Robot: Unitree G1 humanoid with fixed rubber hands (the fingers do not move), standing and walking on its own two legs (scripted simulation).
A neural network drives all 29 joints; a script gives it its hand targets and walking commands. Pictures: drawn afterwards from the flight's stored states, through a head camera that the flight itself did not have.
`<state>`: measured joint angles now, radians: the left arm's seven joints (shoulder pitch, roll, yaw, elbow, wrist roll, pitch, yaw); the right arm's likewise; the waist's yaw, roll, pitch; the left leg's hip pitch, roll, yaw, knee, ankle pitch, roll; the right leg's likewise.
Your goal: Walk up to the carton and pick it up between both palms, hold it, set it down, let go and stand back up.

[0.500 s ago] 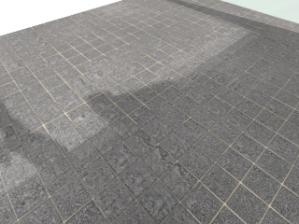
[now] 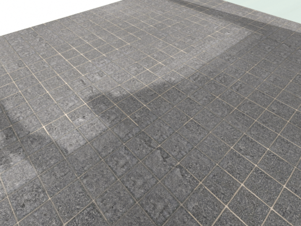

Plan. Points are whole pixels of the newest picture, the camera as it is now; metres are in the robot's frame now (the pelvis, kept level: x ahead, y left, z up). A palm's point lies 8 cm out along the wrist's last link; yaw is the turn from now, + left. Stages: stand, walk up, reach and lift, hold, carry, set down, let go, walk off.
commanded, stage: stand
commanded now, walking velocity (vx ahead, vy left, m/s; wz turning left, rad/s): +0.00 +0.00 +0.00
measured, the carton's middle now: out of the picture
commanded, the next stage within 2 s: walk up in 0.08 s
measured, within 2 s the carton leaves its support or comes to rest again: neither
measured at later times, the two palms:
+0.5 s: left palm out of the picture +0.07 +0.25 -0.12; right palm out of the picture -0.01 -0.31 -0.14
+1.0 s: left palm (143, 201) +0.21 +0.04 -0.13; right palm out of the picture -0.14 -0.40 -0.11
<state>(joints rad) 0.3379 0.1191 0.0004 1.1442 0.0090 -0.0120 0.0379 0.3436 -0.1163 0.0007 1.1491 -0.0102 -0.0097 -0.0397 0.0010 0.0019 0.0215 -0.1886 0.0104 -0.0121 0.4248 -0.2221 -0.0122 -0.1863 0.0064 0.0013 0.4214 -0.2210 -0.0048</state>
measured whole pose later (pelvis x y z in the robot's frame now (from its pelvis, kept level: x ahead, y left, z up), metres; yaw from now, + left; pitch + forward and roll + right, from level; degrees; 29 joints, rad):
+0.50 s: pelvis -0.02 -0.03 -0.01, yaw -13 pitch -2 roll +1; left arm 0.25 0.31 0.09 0.96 0.07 0.07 -0.02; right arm 0.20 -0.24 -0.09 0.98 -0.06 -0.03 -0.11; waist 0.03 0.01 0.11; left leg -0.14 0.14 0.19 0.47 -0.27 -0.04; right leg -0.48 -0.11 0.03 0.98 -0.37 0.08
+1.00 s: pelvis -0.01 -0.14 -0.01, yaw -37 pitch -4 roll +0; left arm 0.25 0.33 0.04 0.82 0.08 0.09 -0.08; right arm 0.34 -0.27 -0.04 0.79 -0.04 -0.03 -0.09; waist 0.02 -0.04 0.04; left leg -0.27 0.06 0.16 0.59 -0.26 0.04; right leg -0.50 0.09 0.09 1.00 -0.39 0.05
